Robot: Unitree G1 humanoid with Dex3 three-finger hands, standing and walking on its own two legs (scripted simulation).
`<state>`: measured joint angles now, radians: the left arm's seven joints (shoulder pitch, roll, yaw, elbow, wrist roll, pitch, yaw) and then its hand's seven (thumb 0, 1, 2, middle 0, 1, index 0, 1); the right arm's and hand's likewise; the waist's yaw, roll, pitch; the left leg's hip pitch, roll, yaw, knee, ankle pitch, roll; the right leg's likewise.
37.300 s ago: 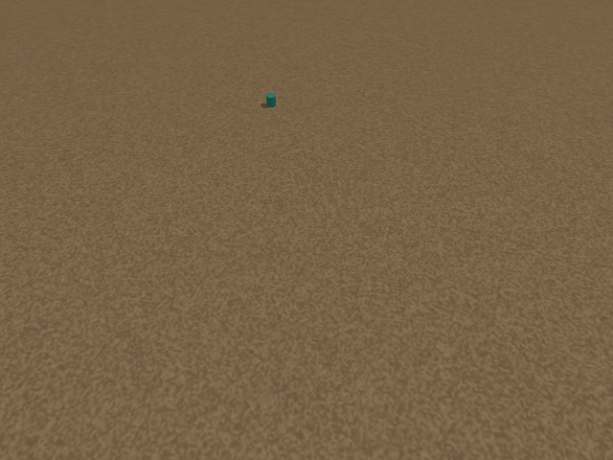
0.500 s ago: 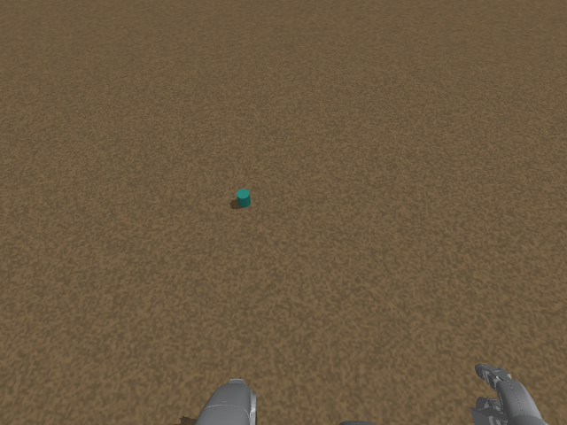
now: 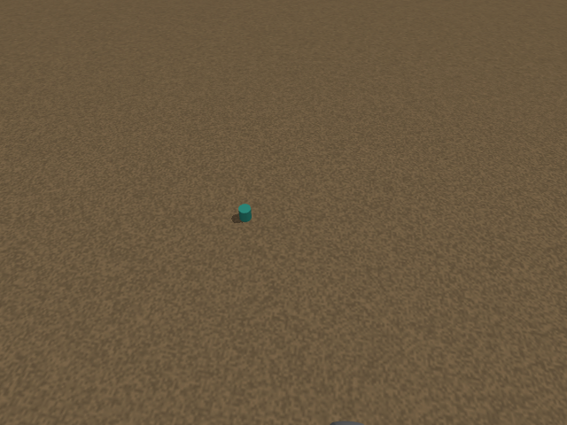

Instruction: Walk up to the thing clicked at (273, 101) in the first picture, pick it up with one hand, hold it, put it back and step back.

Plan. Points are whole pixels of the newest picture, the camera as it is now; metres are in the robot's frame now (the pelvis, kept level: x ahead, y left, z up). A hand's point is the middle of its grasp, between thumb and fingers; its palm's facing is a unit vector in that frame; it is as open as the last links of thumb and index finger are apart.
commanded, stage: step back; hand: left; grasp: from above
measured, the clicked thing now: (245, 213) +1.06 +0.14 -0.73
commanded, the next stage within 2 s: stand in 0.60 s
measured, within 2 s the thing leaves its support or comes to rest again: neither
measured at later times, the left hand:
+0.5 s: hand out of the picture +0.14 +0.28 -0.15, palm faces +0.05 -0.94 -0.34, open 7.4 cm
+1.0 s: hand out of the picture +0.12 +0.26 -0.14, palm faces +0.00 -0.94 -0.33, open 7.4 cm
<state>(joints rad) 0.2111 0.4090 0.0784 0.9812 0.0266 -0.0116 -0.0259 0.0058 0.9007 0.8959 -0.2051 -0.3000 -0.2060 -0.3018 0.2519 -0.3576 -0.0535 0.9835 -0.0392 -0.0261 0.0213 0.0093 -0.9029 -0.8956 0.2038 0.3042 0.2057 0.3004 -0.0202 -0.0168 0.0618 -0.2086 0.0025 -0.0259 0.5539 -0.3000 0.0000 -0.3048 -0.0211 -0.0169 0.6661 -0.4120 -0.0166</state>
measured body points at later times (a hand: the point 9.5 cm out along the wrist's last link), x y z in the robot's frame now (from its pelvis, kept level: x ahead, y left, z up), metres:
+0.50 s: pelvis +0.05 +0.01 +0.00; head +0.06 +0.03 +0.45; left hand +0.13 +0.33 -0.13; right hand +0.15 -0.28 -0.12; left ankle +0.05 +0.13 -0.73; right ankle +0.04 -0.12 -0.73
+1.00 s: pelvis +0.04 +0.01 +0.02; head +0.05 +0.01 +0.47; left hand +0.12 +0.31 -0.12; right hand +0.14 -0.29 -0.11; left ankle +0.05 +0.13 -0.73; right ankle +0.04 -0.12 -0.73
